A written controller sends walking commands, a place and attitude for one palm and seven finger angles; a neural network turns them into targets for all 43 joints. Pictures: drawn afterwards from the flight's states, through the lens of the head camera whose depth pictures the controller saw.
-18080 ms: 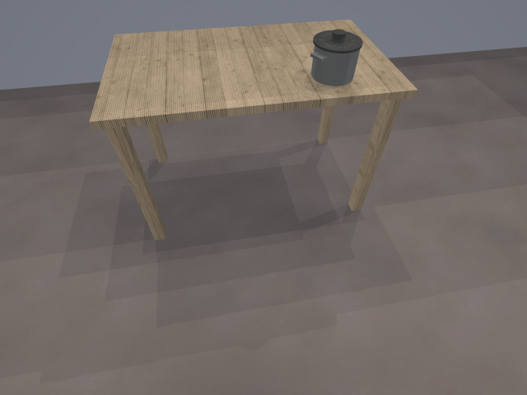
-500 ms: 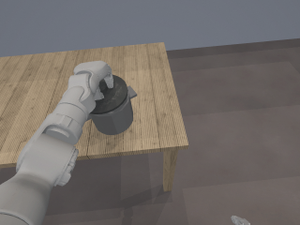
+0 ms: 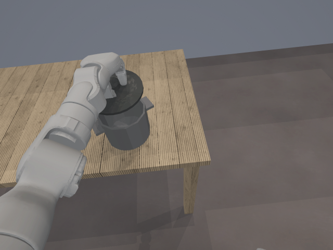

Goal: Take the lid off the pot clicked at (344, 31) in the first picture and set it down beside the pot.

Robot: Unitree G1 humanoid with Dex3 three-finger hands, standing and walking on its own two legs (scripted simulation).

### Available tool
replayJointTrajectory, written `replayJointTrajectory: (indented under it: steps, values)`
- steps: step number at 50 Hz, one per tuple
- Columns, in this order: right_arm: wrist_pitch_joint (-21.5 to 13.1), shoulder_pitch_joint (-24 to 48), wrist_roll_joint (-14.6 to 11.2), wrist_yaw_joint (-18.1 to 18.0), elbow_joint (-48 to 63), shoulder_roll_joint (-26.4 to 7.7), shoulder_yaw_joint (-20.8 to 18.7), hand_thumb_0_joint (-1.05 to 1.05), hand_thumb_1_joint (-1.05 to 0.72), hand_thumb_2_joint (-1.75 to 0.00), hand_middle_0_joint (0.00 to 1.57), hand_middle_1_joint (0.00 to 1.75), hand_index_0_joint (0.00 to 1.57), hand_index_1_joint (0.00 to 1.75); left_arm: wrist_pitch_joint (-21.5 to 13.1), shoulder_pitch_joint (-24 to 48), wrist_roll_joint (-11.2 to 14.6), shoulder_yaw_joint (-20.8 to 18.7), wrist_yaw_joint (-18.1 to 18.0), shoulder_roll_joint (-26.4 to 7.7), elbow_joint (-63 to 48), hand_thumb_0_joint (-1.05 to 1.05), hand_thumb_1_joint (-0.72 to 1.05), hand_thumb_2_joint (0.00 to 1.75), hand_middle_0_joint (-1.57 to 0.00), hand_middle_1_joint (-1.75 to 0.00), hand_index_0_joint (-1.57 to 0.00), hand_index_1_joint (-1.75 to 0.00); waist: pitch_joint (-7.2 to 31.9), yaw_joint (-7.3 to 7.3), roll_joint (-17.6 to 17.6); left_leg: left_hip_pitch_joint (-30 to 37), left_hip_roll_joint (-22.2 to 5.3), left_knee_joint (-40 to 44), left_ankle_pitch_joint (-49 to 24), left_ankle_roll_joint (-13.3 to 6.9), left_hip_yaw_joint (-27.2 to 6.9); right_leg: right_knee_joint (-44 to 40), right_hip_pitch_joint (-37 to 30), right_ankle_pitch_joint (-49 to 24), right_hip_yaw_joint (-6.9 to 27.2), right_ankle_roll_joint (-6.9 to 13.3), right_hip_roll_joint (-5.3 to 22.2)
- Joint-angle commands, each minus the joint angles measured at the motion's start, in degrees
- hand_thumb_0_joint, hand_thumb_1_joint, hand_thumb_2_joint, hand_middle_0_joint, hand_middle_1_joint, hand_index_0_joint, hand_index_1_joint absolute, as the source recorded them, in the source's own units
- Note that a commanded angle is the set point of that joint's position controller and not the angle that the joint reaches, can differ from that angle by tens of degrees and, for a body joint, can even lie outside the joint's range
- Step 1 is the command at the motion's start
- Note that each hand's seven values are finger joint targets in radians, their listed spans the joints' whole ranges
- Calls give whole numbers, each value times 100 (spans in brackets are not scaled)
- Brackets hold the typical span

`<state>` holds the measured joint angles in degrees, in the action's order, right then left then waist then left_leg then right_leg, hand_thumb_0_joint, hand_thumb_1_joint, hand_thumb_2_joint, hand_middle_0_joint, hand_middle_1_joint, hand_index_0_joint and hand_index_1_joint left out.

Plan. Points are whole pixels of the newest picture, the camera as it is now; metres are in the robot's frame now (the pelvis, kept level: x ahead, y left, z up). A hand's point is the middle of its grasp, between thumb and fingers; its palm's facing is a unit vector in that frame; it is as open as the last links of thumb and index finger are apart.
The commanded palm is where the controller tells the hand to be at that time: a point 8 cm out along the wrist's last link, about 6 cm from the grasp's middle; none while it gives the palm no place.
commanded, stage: lift the lid straight up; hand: left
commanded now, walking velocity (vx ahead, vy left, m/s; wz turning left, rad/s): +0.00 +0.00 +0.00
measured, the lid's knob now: (111, 84) +0.51 +0.13 +0.13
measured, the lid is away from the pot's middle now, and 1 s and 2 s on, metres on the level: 0.00 0.00 0.14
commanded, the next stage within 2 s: move the lid sideways beside the pot in 0.86 s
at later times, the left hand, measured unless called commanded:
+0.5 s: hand (103, 72) +0.49 +0.13 +0.18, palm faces -0.30 -0.05 -0.95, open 7.1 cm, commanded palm +0.49 +0.13 +0.26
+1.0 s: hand (100, 67) +0.48 +0.13 +0.20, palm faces -0.27 -0.03 -0.96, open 7.1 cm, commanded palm +0.48 +0.14 +0.27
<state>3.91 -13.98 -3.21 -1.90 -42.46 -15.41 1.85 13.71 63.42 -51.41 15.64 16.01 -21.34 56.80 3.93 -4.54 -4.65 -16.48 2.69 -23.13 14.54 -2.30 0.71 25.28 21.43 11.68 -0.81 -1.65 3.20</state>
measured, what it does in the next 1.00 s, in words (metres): stands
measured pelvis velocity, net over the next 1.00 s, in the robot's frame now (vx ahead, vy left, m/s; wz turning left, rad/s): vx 0.00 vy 0.00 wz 0.01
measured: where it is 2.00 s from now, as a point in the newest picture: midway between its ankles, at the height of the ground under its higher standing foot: outside the picture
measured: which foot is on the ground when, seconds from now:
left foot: down 0.00-1.00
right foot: down 0.00-1.00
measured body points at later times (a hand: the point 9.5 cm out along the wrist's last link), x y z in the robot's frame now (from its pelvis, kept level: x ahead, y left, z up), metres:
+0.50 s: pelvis +0.00 +0.00 +0.00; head +0.04 -0.03 +0.45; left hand +0.50 +0.13 +0.23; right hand +0.08 -0.26 -0.14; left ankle -0.04 +0.10 -0.74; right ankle +0.00 -0.14 -0.74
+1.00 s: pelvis +0.00 +0.00 +0.00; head +0.03 -0.03 +0.45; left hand +0.49 +0.13 +0.26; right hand +0.11 -0.25 -0.13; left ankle -0.04 +0.10 -0.74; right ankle +0.00 -0.14 -0.74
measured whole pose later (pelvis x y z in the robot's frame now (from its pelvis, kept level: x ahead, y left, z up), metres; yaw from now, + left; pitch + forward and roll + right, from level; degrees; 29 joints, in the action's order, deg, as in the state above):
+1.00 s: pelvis +0.00 +0.00 +0.00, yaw +1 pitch +7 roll +1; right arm 2.6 -12.2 -3.1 -1.5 -40.9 -15.7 2.4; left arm 15.8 71.4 -51.9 17.5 23.7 -22.5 55.7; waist 3.6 -3.6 -4.2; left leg -15.1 3.2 -21.3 13.3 -2.5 0.0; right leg 23.9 20.0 11.0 -1.4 -1.8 3.8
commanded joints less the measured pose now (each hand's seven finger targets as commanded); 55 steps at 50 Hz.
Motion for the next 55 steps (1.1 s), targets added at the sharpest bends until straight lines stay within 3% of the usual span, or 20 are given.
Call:
replayJointTrajectory:
  steps: [1, 7, 9, 12, 14, 18, 21, 24, 26, 29, 31, 33, 34, 36, 39, 41, 45, 49, 52, 55]
  values:
    - [-219, 190, -27, -78, 652, -689, -211, 0, -90, -90, 20, 30, 20, 30, 26, 3959, -113, -469, -332, -1521, -1404, 0, 72, 90, -88, -105, -89, -105, 2598, -44, 530, 857, -50, 36, -2355, -49, -213, 50, -1301, -2117, -115, 349, -253]
    - [-263, 134, -23, -146, 621, -695, -195, 0, -90, -90, 20, 30, 20, 30, 98, 4060, -168, -425, -214, -1563, -1032, 0, 72, 90, -88, -105, -89, -105, 2557, -111, 728, 797, -18, 39, -2177, -92, -166, 17, -1345, -2158, -69, 324, -252]
    - [-286, 139, -24, -161, 648, -714, -192, 0, -90, -90, 20, 30, 20, 30, 92, 4244, -210, -666, -207, -1945, -1189, 0, 72, 90, -88, -105, -89, -105, 2657, -64, 702, 792, -9, 93, -2029, -101, -158, -6, -1456, -2113, -40, 322, -238]
    - [-299, 136, -38, -146, 638, -696, -182, 0, -90, -90, 20, 30, 20, 30, 85, 4397, -250, -339, -112, -1613, -1150, 0, 72, 90, -88, -105, -89, -105, 2523, -147, 432, 867, -22, 75, -2132, -66, -180, -18, -1253, -2067, -66, 341, -234]
    - [-306, 100, -31, -155, 637, -724, -188, 0, -90, -90, 20, 30, 20, 30, 116, 4267, -246, -534, -78, -1836, -963, 0, 72, 90, -88, -105, -89, -105, 2570, -104, 564, 844, -13, 73, -2109, -86, -173, -31, -1326, -2076, -47, 335, -242]
    - [-342, 69, -52, -176, 645, -733, -187, 0, -90, -90, 20, 30, 20, 30, 81, 4678, -223, -343, 51, -1715, -1109, 0, 72, 90, -88, -105, -89, -105, 2587, -207, 584, 915, -13, 83, -2090, -106, -179, -59, -1271, -2098, -56, 322, -238]
    - [-423, 19, -49, -175, 653, -729, -187, 0, -90, -90, 20, 30, 20, 30, 18, 4792, -160, -169, 122, -1459, -1193, 0, 72, 90, -88, -105, -89, -105, 2650, -237, 320, 1112, -16, 46, -2317, -79, -259, -76, -1082, -2034, -78, 342, -251]
    - [-490, -17, 3, -169, 675, -737, -198, 0, -90, -90, 20, 30, 20, 30, -52, 4789, -204, -674, 102, -2086, -1334, 0, 72, 90, -88, -105, -89, -105, 3054, -90, 436, 1198, 1, 16, -2573, -98, -262, -16, -1460, -2346, -32, 324, -241]
    - [-480, -24, -6, -135, 669, -718, -209, 0, -90, -90, 20, 30, 20, 30, -34, 4772, -221, -480, 137, -1824, -1384, 0, 72, 90, -88, -105, -89, -105, 2963, -102, 382, 1190, -22, 2, -2925, -73, -264, -24, -1425, -2504, -56, 335, -232]
    - [-411, 29, 8, -72, 636, -744, -202, 0, -90, -90, 20, 30, 20, 30, 107, 4485, -306, -639, 140, -1999, -1087, 0, 72, 90, -88, -105, -89, -105, 2758, -26, 598, 1050, -37, 17, -2867, -68, -237, -6, -1443, -2482, -63, 322, -248]
    - [-395, 86, -15, -47, 665, -735, -203, 0, -90, -90, 20, 30, 20, 30, 151, 4694, -226, -341, 205, -1616, -1250, 0, 72, 90, -88, -105, -89, -105, 2685, -83, 421, 1098, -35, 20, -3027, -49, -254, -14, -1307, -2480, -91, 335, -230]
    - [-385, 64, 26, -46, 669, -770, -207, 0, -90, -90, 20, 30, 20, 30, 205, 4582, -281, -739, 223, -2096, -1168, 0, 72, 90, -88, -105, -89, -105, 2787, -1, 602, 1067, -27, 14, -2878, -88, -239, -4, -1497, -2527, -50, 322, -236]
    - [-372, 111, 21, -53, 698, -756, -193, 0, -90, -90, 20, 30, 20, 30, 225, 4548, -305, -704, 264, -2091, -1123, 0, 72, 90, -88, -105, -89, -105, 2806, 2, 665, 998, -2, 26, -2839, -108, -218, 6, -1584, -2593, -36, 319, -225]
    - [-362, 134, 3, -30, 757, -720, -206, 0, -90, -90, 20, 30, 20, 30, 182, 4668, -259, -302, 380, -1587, -1441, 0, 72, 90, -88, -105, -89, -105, 2897, -55, 481, 1225, -36, -22, -3315, -86, -268, 7, -1429, -2679, -76, 323, -217]
    - [-319, 150, 17, -22, 774, -743, -203, 0, -90, -90, 20, 30, 20, 30, 189, 4602, -267, -561, 431, -1896, -1433, 0, 72, 90, -88, -105, -89, -105, 2826, -13, 697, 1172, -32, 18, -3048, -100, -253, -15, -1498, -2555, -66, 306, -224]
    - [-339, 195, 1, -18, 819, -699, -209, 0, -90, -90, 20, 30, 20, 30, 129, 4703, -175, -255, 469, -1494, -1686, 0, 72, 90, -88, -105, -89, -105, 2878, -56, 443, 1387, -48, -35, -3384, -79, -301, -20, -1335, -2575, -84, 319, -216]
    - [-320, 176, 12, -9, 744, -713, -196, 0, -90, -90, 20, 30, 20, 30, 187, 4617, -198, -455, 403, -1691, -1427, 0, 72, 90, -88, -105, -89, -105, 2631, -42, 629, 1291, -46, 8, -3011, -55, -290, -53, -1241, -2326, -103, 322, -253]
    - [-327, 217, -8, -23, 709, -680, -167, 0, -90, -90, 20, 30, 20, 30, 193, 4816, -262, -188, 302, -1406, -1382, 0, 72, 90, -88, -105, -89, -105, 2465, -89, 536, 1232, -59, 75, -2707, -11, -308, -76, -1045, -2016, -134, 351, -255]
    - [-303, 205, 19, -105, 702, -735, -131, 0, -90, -90, 20, 30, 20, 30, 187, 4732, -303, -722, 208, -2096, -1150, 0, 72, 90, -88, -105, -89, -105, 2639, -18, 731, 967, -15, 139, -2318, -45, -253, -63, -1405, -2055, -81, 357, -231]
    - [-320, 257, -17, -152, 742, -707, -113, 0, -90, -90, 20, 30, 20, 30, 172, 4964, -459, -553, 200, -2124, -1199, 0, 72, 90, -88, -105, -89, -105, 2620, -46, 595, 896, -19, 205, -2197, -55, -220, -79, -1432, -2025, -60, 367, -201]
